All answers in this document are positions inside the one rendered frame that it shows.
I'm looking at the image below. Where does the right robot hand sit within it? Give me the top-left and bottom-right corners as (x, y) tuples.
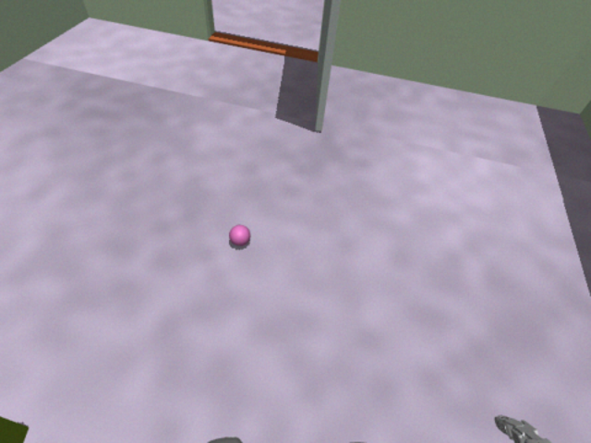
(495, 415), (551, 443)

